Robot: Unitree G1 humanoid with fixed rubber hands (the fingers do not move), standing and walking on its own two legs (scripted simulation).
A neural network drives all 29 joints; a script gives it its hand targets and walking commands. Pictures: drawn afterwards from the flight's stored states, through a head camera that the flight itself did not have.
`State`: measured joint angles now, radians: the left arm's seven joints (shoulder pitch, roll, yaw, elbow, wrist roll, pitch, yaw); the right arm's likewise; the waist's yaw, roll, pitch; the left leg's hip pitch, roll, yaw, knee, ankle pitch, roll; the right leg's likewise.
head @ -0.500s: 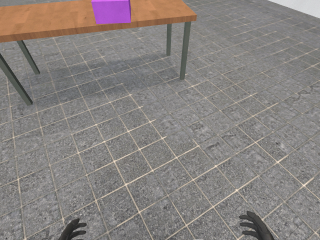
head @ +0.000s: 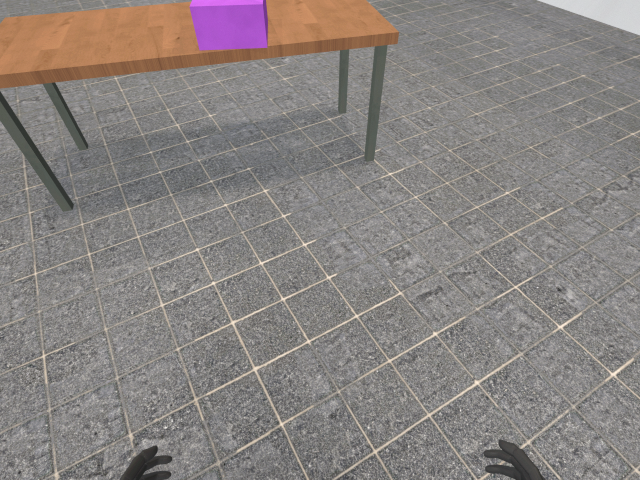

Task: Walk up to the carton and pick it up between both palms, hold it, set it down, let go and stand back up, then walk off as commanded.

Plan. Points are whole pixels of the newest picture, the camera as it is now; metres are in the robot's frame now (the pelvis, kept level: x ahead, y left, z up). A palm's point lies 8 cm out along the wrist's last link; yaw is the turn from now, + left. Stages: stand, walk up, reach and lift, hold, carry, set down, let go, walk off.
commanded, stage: walk up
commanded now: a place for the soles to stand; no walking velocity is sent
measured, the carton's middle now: (232, 14) +1.68 +0.31 -0.04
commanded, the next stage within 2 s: none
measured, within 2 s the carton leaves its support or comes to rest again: neither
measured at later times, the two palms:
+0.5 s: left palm out of the picture +0.14 +0.37 -0.09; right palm (511, 447) +0.17 -0.23 -0.07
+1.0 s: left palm (65, 400) +0.24 +0.36 -0.07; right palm (452, 316) +0.38 -0.22 -0.11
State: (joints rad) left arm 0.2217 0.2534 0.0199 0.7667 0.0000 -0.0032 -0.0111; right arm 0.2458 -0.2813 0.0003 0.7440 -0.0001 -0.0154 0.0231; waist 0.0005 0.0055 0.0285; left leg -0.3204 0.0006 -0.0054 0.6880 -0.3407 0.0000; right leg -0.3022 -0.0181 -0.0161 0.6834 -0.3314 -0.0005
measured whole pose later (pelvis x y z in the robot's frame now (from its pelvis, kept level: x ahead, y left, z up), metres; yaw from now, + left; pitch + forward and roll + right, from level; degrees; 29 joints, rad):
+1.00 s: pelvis +0.24 +0.04 +0.00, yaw +14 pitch -3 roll -2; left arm 0.31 0.38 0.06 0.77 0.01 -0.04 -0.04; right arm 0.33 -0.39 0.00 0.74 0.00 -0.02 0.06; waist 0.00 0.10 0.03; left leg -0.52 0.03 -0.06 0.86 -0.38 0.03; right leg -0.20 -0.06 -0.12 0.64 -0.38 0.00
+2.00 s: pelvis +0.60 +0.12 -0.01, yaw +20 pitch -1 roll +0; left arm 0.35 0.38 0.05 0.77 0.01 -0.02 -0.04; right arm 0.29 -0.38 0.00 0.74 0.00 -0.05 0.03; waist 0.00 -0.01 0.02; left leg -0.45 0.00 -0.01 0.73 -0.25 0.01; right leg -0.27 -0.05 -0.04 0.98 -0.55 -0.01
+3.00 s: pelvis +0.90 +0.14 +0.00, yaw +19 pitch -2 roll +2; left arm 0.35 0.38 0.05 0.76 0.01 -0.02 -0.04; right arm 0.35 -0.39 0.00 0.74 0.00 -0.03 0.01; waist 0.00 -0.08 0.03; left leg -0.27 0.04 0.00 0.68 -0.37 0.00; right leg -0.38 -0.08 -0.02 0.73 -0.37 -0.01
